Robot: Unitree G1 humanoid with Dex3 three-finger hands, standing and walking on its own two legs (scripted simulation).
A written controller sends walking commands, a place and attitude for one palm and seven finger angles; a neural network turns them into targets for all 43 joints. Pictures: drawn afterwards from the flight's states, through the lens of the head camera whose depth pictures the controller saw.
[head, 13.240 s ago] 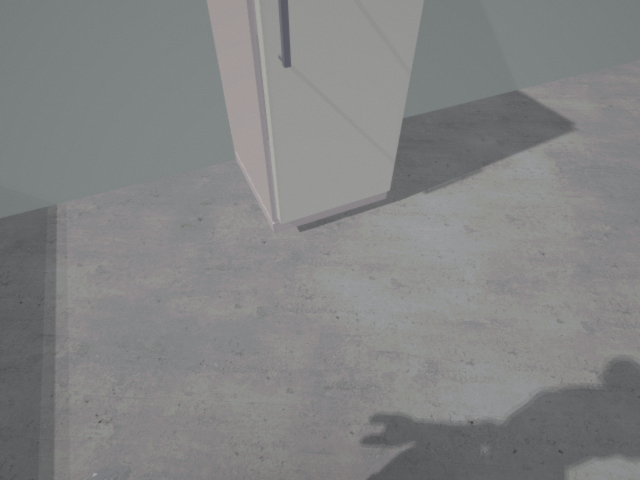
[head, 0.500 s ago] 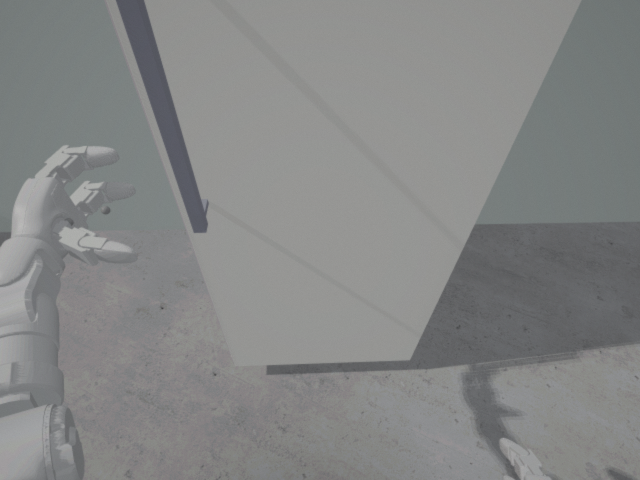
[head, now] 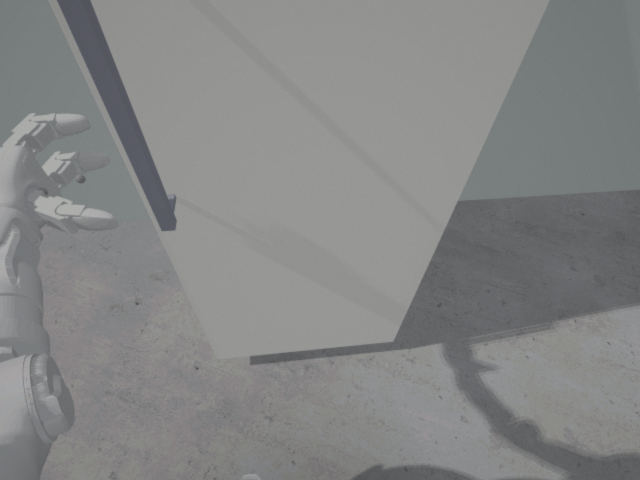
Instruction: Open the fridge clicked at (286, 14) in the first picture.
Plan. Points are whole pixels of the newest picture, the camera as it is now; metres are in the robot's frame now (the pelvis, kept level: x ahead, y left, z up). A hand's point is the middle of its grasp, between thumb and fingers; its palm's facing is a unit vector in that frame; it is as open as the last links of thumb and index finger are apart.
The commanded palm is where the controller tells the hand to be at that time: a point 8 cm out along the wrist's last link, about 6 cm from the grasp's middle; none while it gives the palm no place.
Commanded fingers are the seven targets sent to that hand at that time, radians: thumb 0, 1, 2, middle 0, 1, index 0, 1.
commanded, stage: move the hooked fingers beside the handle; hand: left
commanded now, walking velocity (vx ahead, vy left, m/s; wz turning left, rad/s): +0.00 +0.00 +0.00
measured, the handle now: (123, 97) +0.49 +0.23 +0.22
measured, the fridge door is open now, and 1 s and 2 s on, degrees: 0 0 0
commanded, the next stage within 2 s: feel for the door with the fingertips in 0.82 s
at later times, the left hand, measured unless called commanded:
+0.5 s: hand (88, 179) +0.43 +0.28 +0.15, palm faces +0.11 -0.99 +0.02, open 14.0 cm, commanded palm +0.40 +0.33 +0.14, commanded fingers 0.00 -0.50 0.30 -0.30 -1.20 -0.30 -1.20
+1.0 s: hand (86, 184) +0.42 +0.28 +0.15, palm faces +0.13 -0.99 +0.01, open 14.0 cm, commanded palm +0.40 +0.32 +0.14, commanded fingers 0.00 -0.50 0.30 -0.30 -1.20 -0.30 -1.20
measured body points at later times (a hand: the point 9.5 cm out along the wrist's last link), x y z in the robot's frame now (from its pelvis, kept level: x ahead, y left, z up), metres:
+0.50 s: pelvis +0.00 +0.00 +0.00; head +0.05 +0.01 +0.45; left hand +0.42 +0.33 +0.15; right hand +0.08 -0.27 -0.11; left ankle +0.05 +0.12 -0.72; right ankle -0.03 -0.12 -0.72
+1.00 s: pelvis +0.00 -0.01 +0.00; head +0.04 +0.00 +0.45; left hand +0.41 +0.33 +0.15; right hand +0.09 -0.27 -0.11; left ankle +0.05 +0.12 -0.72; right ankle -0.03 -0.12 -0.72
